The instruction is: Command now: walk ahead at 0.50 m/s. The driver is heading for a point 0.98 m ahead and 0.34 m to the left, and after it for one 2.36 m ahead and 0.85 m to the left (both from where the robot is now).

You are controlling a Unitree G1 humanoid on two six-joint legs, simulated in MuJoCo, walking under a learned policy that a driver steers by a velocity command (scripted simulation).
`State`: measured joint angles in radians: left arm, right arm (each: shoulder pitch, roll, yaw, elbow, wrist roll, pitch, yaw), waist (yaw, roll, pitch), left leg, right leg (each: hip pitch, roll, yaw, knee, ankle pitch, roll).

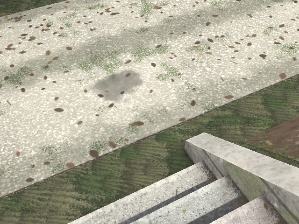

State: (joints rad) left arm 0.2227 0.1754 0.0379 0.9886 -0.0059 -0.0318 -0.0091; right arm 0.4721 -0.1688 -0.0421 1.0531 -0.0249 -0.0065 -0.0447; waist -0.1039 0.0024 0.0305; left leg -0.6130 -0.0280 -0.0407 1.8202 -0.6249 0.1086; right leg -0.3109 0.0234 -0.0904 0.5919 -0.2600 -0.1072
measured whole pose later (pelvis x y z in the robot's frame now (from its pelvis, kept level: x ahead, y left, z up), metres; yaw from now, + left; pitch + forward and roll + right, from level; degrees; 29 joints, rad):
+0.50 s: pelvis +0.24 +0.05 -0.19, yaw +1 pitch -1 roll -1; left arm 0.42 0.20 0.04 1.05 0.01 -0.01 0.06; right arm 0.25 -0.18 -0.04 1.00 0.01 -0.03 0.03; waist 0.07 -0.01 -0.01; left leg -0.29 -0.03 0.07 0.60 -0.28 0.10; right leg -0.63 0.07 0.01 2.04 -0.78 -0.14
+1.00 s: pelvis +0.51 +0.01 -0.35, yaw +5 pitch +0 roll +5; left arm 0.11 0.21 0.00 0.92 0.11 -0.08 -0.10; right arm 0.60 -0.16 0.02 1.14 -0.09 -0.08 0.11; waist -0.10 -0.09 -0.02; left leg -0.27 -0.14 -0.03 1.60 -0.83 0.09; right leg -0.23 -0.10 -0.04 0.30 0.03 -0.06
